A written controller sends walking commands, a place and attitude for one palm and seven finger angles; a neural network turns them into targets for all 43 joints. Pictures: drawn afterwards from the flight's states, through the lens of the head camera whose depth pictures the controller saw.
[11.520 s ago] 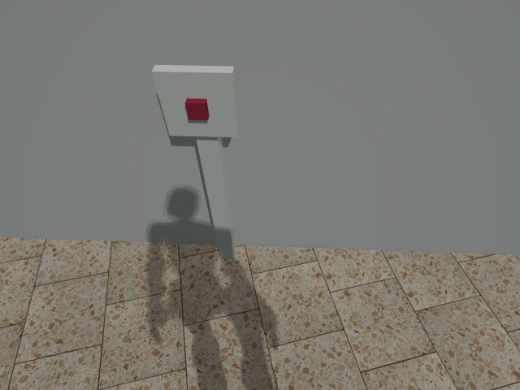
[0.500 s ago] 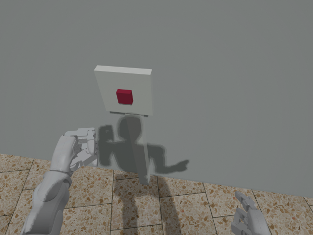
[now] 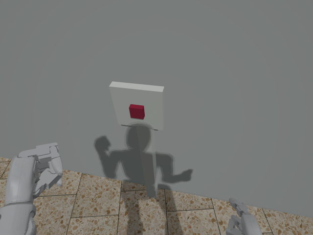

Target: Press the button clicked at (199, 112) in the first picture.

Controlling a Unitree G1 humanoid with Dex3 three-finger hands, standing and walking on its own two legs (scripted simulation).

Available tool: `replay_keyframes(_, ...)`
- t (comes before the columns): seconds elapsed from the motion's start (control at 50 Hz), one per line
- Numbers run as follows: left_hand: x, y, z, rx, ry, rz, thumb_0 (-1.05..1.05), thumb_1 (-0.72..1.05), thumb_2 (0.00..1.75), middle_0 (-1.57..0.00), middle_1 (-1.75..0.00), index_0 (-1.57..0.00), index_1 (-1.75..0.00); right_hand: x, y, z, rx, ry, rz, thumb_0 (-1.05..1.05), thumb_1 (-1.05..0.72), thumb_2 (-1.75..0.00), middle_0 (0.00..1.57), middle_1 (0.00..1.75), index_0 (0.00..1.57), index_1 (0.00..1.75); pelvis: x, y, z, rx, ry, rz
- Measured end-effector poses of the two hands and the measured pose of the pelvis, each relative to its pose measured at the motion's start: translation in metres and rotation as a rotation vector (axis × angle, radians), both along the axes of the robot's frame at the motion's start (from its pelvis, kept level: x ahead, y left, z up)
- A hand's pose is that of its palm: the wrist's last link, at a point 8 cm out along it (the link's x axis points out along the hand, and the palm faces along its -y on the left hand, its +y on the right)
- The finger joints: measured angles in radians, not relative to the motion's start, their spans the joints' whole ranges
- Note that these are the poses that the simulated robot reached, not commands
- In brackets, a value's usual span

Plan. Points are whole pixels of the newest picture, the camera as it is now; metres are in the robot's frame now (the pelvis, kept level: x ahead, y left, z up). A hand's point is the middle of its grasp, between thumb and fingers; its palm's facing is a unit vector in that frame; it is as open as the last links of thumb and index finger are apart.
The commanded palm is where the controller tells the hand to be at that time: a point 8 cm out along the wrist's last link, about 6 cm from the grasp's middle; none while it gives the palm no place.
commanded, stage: draw the hand back to the body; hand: left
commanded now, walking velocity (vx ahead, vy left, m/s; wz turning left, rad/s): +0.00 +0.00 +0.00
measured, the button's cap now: (137, 111) +0.50 +0.14 +0.03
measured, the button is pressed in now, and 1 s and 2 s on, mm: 0 0 0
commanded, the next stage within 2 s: step back with the hand held close in 0.40 s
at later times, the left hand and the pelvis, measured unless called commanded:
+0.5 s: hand (39, 183) +0.16 +0.24 +0.16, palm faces +0.42 -0.82 -0.39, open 3.1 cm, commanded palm +0.11 +0.28 +0.17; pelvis -0.02 +0.00 +0.00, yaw -1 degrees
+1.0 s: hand (26, 199) +0.13 +0.25 +0.15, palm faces +0.33 -0.80 -0.50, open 3.1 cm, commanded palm +0.07 +0.29 +0.17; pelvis -0.06 +0.01 -0.01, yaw -1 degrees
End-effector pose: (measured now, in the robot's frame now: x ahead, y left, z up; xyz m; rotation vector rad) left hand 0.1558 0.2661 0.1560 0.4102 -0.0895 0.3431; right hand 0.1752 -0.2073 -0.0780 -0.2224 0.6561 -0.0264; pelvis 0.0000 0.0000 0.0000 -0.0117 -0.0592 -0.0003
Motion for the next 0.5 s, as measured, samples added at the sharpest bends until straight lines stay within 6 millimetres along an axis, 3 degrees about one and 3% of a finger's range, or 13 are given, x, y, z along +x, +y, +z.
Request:
replay_keyframes(0.2,-0.029,0.014,0.028,0.096,-0.074,0.052,0.02,0.89,0.9,-1.31,-1.5,-1.31,-1.5,-0.003,-0.005,0.003,-0.003,-0.029,-0.017,0.01,-0.9,-0.9,0.21,0.3,0.2,0.3,-0.003,0.001,0.0,-0.002,-0.015,-0.004)
replay_keyframes(0.5,-0.039,0.007,0.02,0.059,-0.089,0.044,0.02,0.89,0.9,-1.31,-1.5,-1.31,-1.5,-0.024,-0.008,0.004,-0.01,-0.039,-0.03,0.01,-0.9,-0.9,0.21,0.3,0.2,0.3,-0.019,-0.003,0.0,-0.001,-0.038,-0.009)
